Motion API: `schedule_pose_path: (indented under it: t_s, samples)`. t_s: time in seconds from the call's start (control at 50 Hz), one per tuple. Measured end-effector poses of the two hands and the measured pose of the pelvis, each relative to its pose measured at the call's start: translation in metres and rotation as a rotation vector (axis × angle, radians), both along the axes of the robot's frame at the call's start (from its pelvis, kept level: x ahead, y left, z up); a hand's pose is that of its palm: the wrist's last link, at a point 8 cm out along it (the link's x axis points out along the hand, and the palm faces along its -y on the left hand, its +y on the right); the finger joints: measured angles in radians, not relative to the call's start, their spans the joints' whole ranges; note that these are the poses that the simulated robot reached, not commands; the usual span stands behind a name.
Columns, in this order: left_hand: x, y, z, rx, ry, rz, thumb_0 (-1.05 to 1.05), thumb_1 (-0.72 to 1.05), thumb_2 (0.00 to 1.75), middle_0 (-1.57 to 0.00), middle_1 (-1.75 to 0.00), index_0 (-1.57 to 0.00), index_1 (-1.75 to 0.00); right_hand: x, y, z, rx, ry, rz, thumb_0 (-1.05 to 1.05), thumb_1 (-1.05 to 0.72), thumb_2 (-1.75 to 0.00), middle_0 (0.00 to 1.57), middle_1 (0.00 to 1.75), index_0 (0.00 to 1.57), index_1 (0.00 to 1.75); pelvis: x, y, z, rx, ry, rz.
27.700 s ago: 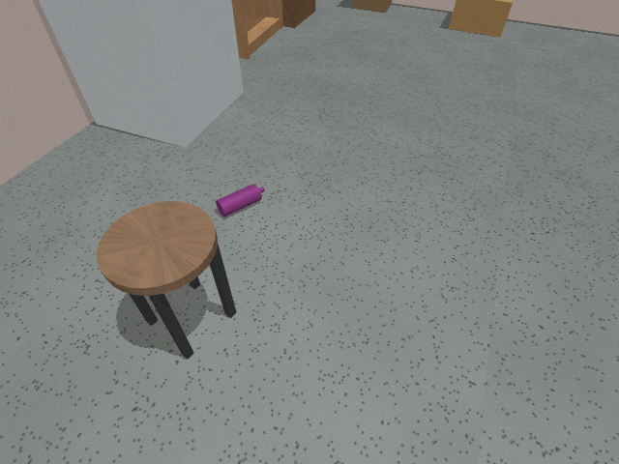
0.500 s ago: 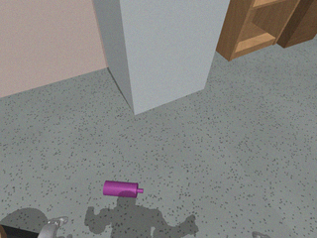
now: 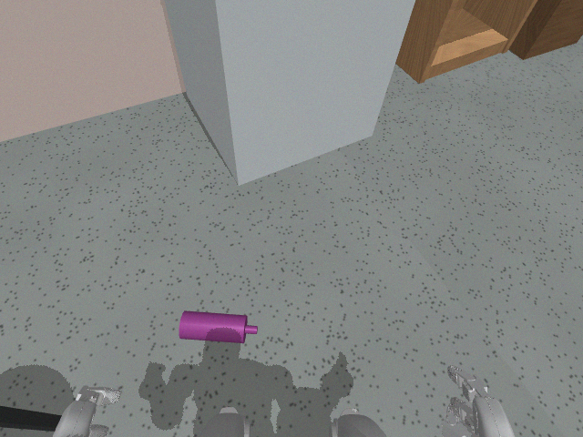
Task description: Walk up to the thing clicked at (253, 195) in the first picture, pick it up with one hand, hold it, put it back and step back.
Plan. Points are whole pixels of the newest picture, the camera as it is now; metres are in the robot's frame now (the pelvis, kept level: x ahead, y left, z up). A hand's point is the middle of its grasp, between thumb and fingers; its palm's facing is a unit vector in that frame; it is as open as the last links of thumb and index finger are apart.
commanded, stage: rise first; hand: left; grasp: from above
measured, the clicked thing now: (220, 327) +0.45 +0.20 -0.67
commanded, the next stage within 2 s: none
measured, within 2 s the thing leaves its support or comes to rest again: neither
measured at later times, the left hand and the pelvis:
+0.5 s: hand (132, 413) +0.19 +0.28 -0.26, palm faces -0.37 -0.70 -0.61, open 14.2 cm; pelvis -0.03 +0.00 -0.12, yaw +0 degrees
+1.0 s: hand (164, 354) +0.32 +0.29 -0.42, palm faces -0.50 -0.26 -0.83, open 14.1 cm; pelvis -0.09 +0.00 -0.29, yaw -3 degrees
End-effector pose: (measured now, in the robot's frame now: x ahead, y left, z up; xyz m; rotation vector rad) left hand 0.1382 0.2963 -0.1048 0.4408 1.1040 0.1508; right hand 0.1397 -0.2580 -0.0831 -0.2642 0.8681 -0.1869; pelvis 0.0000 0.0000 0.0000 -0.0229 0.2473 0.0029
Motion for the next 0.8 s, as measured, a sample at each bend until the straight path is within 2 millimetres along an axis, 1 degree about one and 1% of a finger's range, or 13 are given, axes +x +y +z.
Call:
schedule_pose_path:
  t_s: [0.12, 0.22, 0.28, 0.34, 0.38, 0.44, 0.52, 0.58, 0.64, 0.7, 0.76, 0.8]
  samples:
    - [-0.008, 0.001, -0.004, 0.019, 0.018, -0.028, 0.0, -0.54, 1.0, -0.08, -1.06, -0.07, -1.07, 0.014, 0.009, -0.005, 0.006, -0.059, 0.031, 0.01, -0.9, -0.9, 0.2, 0.3, 0.21, 0.3, -0.002, 0.001, -0.01, -0.008, 0.025, 0.006]
    - [-0.012, 0.002, -0.013, 0.039, 0.032, -0.045, 0.0, -0.55, 0.99, -0.08, -1.06, -0.08, -1.07, 0.02, 0.014, -0.013, 0.009, -0.095, 0.049, 0.01, -0.9, -0.9, 0.2, 0.3, 0.21, 0.3, -0.005, 0.001, -0.022, -0.013, 0.053, 0.007]
    - [-0.009, 0.003, -0.022, 0.058, 0.034, -0.074, 0.0, -0.55, 0.98, -0.08, -1.06, -0.08, -1.07, 0.02, 0.015, -0.022, 0.006, -0.108, 0.061, 0.01, -0.91, -0.9, 0.2, 0.3, 0.21, 0.3, -0.008, 0.0, -0.031, -0.013, 0.075, 0.007]
    - [0.0, 0.008, -0.04, 0.098, 0.034, -0.132, 0.0, -0.56, 0.97, -0.09, -1.06, -0.08, -1.07, 0.019, 0.013, -0.038, -0.002, -0.111, 0.078, 0.01, -0.91, -0.9, 0.2, 0.3, 0.21, 0.3, -0.013, -0.001, -0.046, -0.011, 0.113, 0.007]
    - [0.011, 0.012, -0.056, 0.129, 0.022, -0.182, 0.0, -0.56, 0.97, -0.09, -1.06, -0.08, -1.07, 0.018, 0.009, -0.053, -0.009, -0.107, 0.09, 0.01, -0.9, -0.9, 0.2, 0.3, 0.21, 0.3, -0.018, -0.001, -0.062, -0.008, 0.144, 0.006]
    - [0.031, 0.015, -0.081, 0.177, -0.016, -0.28, 0.0, -0.56, 0.98, -0.09, -1.06, -0.08, -1.07, 0.014, 0.002, -0.083, -0.02, -0.09, 0.098, 0.01, -0.9, -0.9, 0.2, 0.3, 0.21, 0.3, -0.024, -0.002, -0.089, -0.005, 0.194, 0.005]
    - [0.063, 0.013, -0.116, 0.241, -0.084, -0.41, 0.0, -0.56, 0.98, -0.09, -1.06, -0.09, -1.07, 0.005, -0.009, -0.131, -0.028, -0.041, 0.094, 0.01, -0.9, -0.9, 0.2, 0.3, 0.21, 0.3, -0.033, -0.004, -0.128, -0.002, 0.255, 0.002]
    - [0.086, 0.012, -0.141, 0.3, -0.127, -0.485, 0.0, -0.57, 0.99, -0.1, -1.07, -0.09, -1.08, -0.006, -0.015, -0.168, -0.026, 0.009, 0.082, 0.01, -0.91, -0.91, 0.2, 0.3, 0.21, 0.3, -0.041, -0.005, -0.157, -0.001, 0.292, -0.002]
    - [0.105, 0.012, -0.163, 0.36, -0.155, -0.547, 0.0, -0.57, 1.0, -0.1, -1.08, -0.09, -1.09, -0.02, -0.02, -0.204, -0.018, 0.066, 0.069, 0.01, -0.92, -0.91, 0.2, 0.3, 0.21, 0.3, -0.05, -0.006, -0.184, -0.002, 0.316, -0.004]
    - [0.124, 0.012, -0.182, 0.414, -0.171, -0.605, 0.0, -0.58, 1.0, -0.1, -1.09, -0.1, -1.09, -0.039, -0.022, -0.236, -0.009, 0.127, 0.059, 0.01, -0.93, -0.91, 0.2, 0.3, 0.21, 0.3, -0.06, -0.007, -0.207, -0.004, 0.333, -0.006]
    - [0.141, 0.013, -0.201, 0.451, -0.174, -0.661, 0.0, -0.58, 1.0, -0.1, -1.09, -0.1, -1.1, -0.062, -0.022, -0.264, -0.001, 0.189, 0.048, 0.01, -0.94, -0.91, 0.2, 0.3, 0.21, 0.3, -0.069, -0.008, -0.229, -0.008, 0.343, -0.009]
    - [0.152, 0.012, -0.212, 0.469, -0.18, -0.7, 0.0, -0.58, 1.01, -0.1, -1.09, -0.1, -1.09, -0.078, -0.023, -0.279, 0.002, 0.229, 0.037, 0.01, -0.94, -0.91, 0.2, 0.3, 0.21, 0.3, -0.075, -0.008, -0.242, -0.013, 0.347, -0.011]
